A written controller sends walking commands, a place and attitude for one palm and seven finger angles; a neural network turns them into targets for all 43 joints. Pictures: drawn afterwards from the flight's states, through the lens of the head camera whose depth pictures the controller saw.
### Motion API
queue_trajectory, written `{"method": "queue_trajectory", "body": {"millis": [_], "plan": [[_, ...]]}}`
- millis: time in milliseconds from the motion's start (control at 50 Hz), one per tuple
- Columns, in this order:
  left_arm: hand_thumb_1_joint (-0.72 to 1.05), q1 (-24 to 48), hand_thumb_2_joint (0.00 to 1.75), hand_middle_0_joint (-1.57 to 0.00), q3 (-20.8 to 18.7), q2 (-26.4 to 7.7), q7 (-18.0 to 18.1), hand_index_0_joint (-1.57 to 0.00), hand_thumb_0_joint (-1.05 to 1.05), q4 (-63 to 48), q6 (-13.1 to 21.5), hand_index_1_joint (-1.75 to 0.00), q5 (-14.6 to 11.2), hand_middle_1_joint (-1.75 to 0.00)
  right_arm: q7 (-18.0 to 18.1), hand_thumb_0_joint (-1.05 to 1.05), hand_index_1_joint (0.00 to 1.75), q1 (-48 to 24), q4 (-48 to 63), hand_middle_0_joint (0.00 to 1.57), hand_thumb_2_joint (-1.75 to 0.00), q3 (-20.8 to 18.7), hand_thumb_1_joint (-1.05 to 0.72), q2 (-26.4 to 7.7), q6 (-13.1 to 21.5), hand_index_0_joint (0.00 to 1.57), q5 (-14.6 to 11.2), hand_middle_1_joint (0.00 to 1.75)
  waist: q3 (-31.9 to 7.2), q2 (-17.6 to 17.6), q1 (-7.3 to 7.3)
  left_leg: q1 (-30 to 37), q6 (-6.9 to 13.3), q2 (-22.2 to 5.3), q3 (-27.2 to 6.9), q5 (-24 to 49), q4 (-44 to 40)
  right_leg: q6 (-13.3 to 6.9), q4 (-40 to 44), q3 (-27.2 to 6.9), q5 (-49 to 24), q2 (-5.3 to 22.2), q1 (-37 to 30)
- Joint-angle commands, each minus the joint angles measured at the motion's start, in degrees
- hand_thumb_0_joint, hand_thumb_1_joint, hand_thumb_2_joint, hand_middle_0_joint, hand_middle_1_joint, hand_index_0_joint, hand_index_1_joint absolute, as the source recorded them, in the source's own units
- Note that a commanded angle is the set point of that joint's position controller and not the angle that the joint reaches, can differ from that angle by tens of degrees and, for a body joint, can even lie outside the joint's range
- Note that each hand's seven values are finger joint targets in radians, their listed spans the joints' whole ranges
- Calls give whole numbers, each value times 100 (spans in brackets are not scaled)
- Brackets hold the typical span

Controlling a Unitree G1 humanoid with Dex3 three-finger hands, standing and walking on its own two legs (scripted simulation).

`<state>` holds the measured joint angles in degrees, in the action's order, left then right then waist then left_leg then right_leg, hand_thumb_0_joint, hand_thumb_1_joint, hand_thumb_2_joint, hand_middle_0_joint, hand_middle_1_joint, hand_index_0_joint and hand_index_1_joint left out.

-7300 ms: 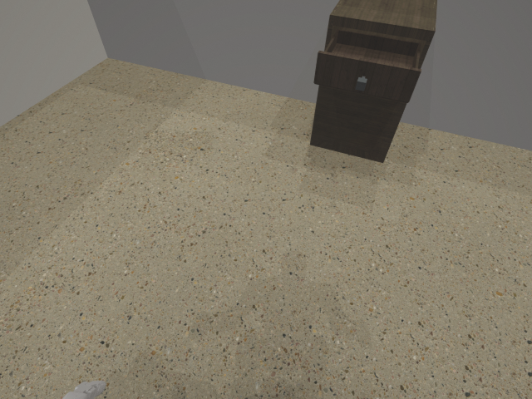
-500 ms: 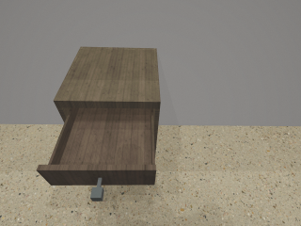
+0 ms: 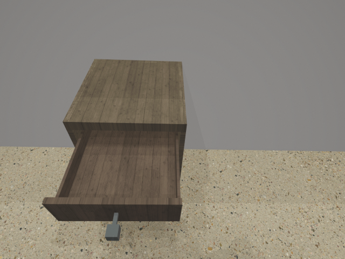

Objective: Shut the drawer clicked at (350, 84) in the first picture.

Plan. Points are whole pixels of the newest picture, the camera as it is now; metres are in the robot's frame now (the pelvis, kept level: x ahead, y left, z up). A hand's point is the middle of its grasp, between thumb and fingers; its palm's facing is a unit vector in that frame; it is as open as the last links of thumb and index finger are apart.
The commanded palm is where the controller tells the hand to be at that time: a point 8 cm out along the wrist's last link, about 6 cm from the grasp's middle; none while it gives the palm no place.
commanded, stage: look again from close up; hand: left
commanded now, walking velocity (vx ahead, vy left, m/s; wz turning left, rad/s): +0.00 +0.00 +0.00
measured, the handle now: (114, 225) +0.24 +0.18 -0.16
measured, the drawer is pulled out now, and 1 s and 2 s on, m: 0.28 0.28 0.28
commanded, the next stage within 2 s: shuffle to correct the standing spot in 0.54 s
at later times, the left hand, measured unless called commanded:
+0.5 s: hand out of the picture -0.03 +0.15 -0.18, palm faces +0.03 -0.99 -0.14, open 7.4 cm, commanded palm none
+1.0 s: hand out of the picture -0.02 +0.15 -0.18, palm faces +0.06 -0.97 -0.23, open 7.3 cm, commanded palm none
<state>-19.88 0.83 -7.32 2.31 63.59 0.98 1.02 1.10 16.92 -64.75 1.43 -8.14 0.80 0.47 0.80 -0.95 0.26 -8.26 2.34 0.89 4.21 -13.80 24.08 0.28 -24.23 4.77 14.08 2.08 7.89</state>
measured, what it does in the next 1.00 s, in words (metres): stands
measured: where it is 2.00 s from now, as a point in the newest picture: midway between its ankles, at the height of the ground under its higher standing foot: outside the picture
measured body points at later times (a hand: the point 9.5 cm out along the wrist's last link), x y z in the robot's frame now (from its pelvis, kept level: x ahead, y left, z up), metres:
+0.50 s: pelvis +0.00 +0.00 +0.00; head +0.00 +0.01 +0.45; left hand -0.03 +0.20 -0.16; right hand -0.03 -0.20 -0.16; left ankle -0.01 +0.09 -0.74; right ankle -0.01 -0.12 -0.74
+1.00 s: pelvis -0.03 -0.03 -0.01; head -0.01 -0.04 +0.44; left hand -0.02 +0.21 -0.16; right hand -0.02 -0.25 -0.17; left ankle +0.00 +0.09 -0.74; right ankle -0.01 -0.12 -0.74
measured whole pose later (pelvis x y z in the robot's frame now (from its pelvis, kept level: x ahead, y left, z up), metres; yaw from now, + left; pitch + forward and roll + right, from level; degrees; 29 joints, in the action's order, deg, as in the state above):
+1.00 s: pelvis -0.03 -0.03 -0.01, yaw +1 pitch -1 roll +1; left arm -17.5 -1.5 -9.0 2.4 56.6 -1.1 1.4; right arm 1.2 15.3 -61.0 -1.4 -8.2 -0.9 0.5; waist 3.1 -0.4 -0.1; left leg -15.1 0.8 0.5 3.1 -12.5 28.3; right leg -2.0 -32.5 5.9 15.8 2.3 16.2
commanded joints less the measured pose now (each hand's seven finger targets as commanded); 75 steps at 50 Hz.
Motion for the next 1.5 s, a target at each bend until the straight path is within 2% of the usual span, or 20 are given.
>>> {"method": "queue_trajectory", "body": {"millis": [0, 620, 760, 920, 940, 980, 1020, 1040, 1060, 1100, 1180, 1240, 1300, 1340, 1380, 1400, 1420, 1440, 1460, 1480], "plan": [[90, -473, 90, -20, -87, -409, 33, -20, 0, -96, 44, -30, -20, -30, 37, 0, 30, 420, 135, 20, -90, -109, -90, -539, 75, 20, -7, 30, 480, 100, 7, -270, 32, -703, -653, 768, -567, -169, 434, -451, -634, 436, 249], [90, -645, 90, -20, -92, -318, 41, -20, 0, -142, 57, -30, -15, -30, 47, 0, 30, 718, 33, 20, -90, -132, -90, -335, 105, 20, -14, 30, 505, 209, -22, -251, 62, -697, -641, 554, -605, -222, 426, -485, -566, 401, 419], [90, -553, 90, -20, -192, -427, 66, -20, 0, -435, -43, -30, -31, -30, 75, 0, 30, 456, 283, 20, -90, -252, -90, -491, 88, 20, -50, 30, 264, 333, 15, -202, 152, -964, -929, 2079, -436, -113, -99, -306, -822, 364, 527], [90, -391, 90, -20, -332, -544, 38, -20, 0, -856, -169, -30, 17, -30, 69, 0, 30, 193, 642, 20, -90, -467, -90, -801, -74, 20, 2, 30, -37, 541, 34, -581, 431, -1330, -1387, 2045, -277, -160, -828, -204, -170, 193, 764], [90, -400, 90, -20, -355, -572, 27, -20, 0, -892, -182, -30, 24, -30, 63, 0, 30, 102, 697, 20, -90, -484, -90, -823, -101, 20, 15, 30, -45, 507, 56, -764, 406, -1303, -1343, 1756, -203, -185, -787, -253, -245, 220, 691], [90, -387, 90, -20, -338, -623, 25, -20, 0, -891, -119, -30, 29, -30, 15, 0, 30, -18, 782, 20, -90, -444, -90, -634, -117, 20, 21, 30, -106, 105, 73, -1056, 184, -854, -983, 474, 31, -294, -238, -629, -336, 427, 493], [90, -179, 90, -20, -385, -984, 23, -20, 0, -937, -79, -30, 35, -30, -35, 0, 30, 95, 787, 20, -90, -390, -90, -402, -193, 20, 16, 30, -4, -855, 7, -1366, -145, -91, -316, -876, 964, -691, 910, -1601, 1142, 1246, 667], [90, -57, 90, -20, -422, -1125, 33, -20, 0, -1002, -86, -30, 27, -30, -37, 0, 30, 163, 722, 20, -90, -403, -90, -437, -236, 20, 41, 30, -9, -1033, 36, -1324, -184, -81, -261, -978, 1629, -885, 1463, -1956, 1986, 1613, 886], [90, 58, 90, -20, -431, -1152, 35, -20, 0, -1026, -87, -30, 27, -30, -47, 0, 30, 109, 697, 20, -90, -407, -90, -478, -244, 20, 61, 30, 89, -838, 66, -1432, -173, -121, -385, -1107, 2193, -985, 1617, -2080, 2041, 1707, 988], [90, 241, 90, -20, -413, -1089, 42, -20, 0, -990, -63, -30, 38, -30, -69, 0, 30, 176, 619, 20, -90, -379, -90, -491, -228, 20, 62, 30, 305, -580, -26, -1475, -159, -286, -450, -1087, 2393, -1072, 1582, -1814, 1676, 1691, 1089], [90, 0, 90, -20, -448, -1143, 16, -20, 0, -848, -13, -30, 50, -30, -87, 0, 30, 147, 509, 20, -90, -307, -90, -418, -190, 20, 48, 30, 467, -309, 137, -1399, -219, -316, -206, -1024, 1658, -1109, 1529, -1473, 1057, 1567, 665], [90, -125, 90, -20, -480, -1178, 20, -20, 0, -780, -20, -30, 34, -30, -75, 0, 30, 343, 455, 20, -90, -255, -90, -378, -165, 20, 53, 30, 282, -360, 129, -982, -202, -257, -115, -713, 949, -1045, 1384, -1336, 832, 1441, 527], [90, 82, 90, -20, -447, -1058, 12, -20, 0, -755, -71, -30, 3, -30, -47, 0, 30, 865, 243, 20, -90, -206, -90, -313, -127, 20, 49, 30, 359, -146, -102, 42, -120, -223, -98, -208, -268, -674, 1114, -952, 1267, 1037, 1285], [90, -2, 90, -20, -369, -760, -20, -20, 0, -749, -70, -30, -21, -30, -2, 0, 30, 914, 208, 20, -90, -188, -90, -456, -80, 20, 66, 30, 420, 240, -19, -86, 57, -615, -503, -269, -639, -378, 666, -616, 876, 526, 1247], [90, -114, 90, -20, -319, -696, -39, -20, 0, -619, -122, -30, -2, -30, -9, 0, 30, 698, 206, 20, -90, -181, -90, -476, -65, 20, 66, 30, 583, 726, 111, -951, 90, -815, -824, -1112, -962, -215, 560, -408, 896, 339, 778], [90, -209, 90, -20, -303, -663, -43, -20, 0, -585, -106, -30, 6, -30, -13, 0, 30, 617, 235, 20, -90, -159, -90, -448, -44, 20, 56, 30, 714, 737, 171, -1321, 95, -838, -923, -1336, -1123, -192, 458, -340, 664, 329, 504], [90, -349, 90, -20, -277, -619, -47, -20, 0, -503, -78, -30, 7, -30, -8, 0, 30, 574, 256, 20, -90, -149, -90, -434, -29, 20, 49, 30, 707, 566, 224, -1409, 89, -801, -891, -1210, -1096, -212, 429, -371, 442, 338, 326], [90, -922, 90, -20, -152, -717, 184, -20, 0, -105, 75, -30, 16, -30, -33, 0, 30, -425, 781, 20, -90, -166, -90, -675, 51, 20, 47, 30, 1405, 734, 483, -1702, -322, -616, -40, -694, 519, -156, 472, -691, -795, 743, 747], [90, -525, 90, -20, -205, -1102, 104, -20, 0, -396, 131, -30, 41, -30, -50, 0, 30, 188, 896, 20, -90, -166, -90, -237, -90, 20, 44, 30, 680, 273, -6, -1221, -254, -337, -224, -1018, 1135, -525, 1174, -1553, 1245, 1349, 1090], [90, -107, 90, -20, -294, -1319, 58, -20, 0, -564, 173, -30, 66, -30, -96, 0, 30, 655, 790, 20, -90, -173, -90, -314, -167, 20, 74, 30, 48, -44, -221, -796, -228, -385, -165, -1012, 1604, -787, 1428, -1770, 2098, 1622, 1164]]}}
